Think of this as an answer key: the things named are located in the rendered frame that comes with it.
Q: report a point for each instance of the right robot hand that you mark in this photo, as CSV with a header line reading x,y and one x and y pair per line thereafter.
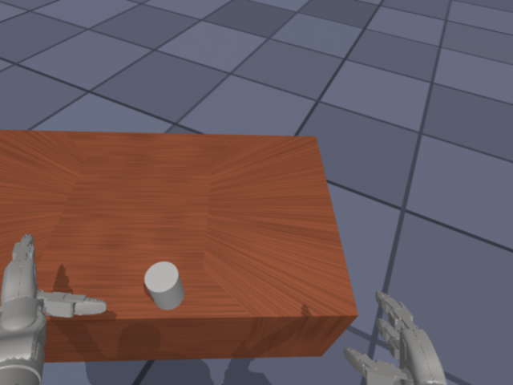
x,y
418,361

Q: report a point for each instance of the can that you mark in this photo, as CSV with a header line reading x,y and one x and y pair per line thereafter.
x,y
163,282

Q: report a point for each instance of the left robot hand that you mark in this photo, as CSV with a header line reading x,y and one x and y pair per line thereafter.
x,y
19,281

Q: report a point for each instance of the left robot arm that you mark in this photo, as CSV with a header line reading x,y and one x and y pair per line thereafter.
x,y
22,341

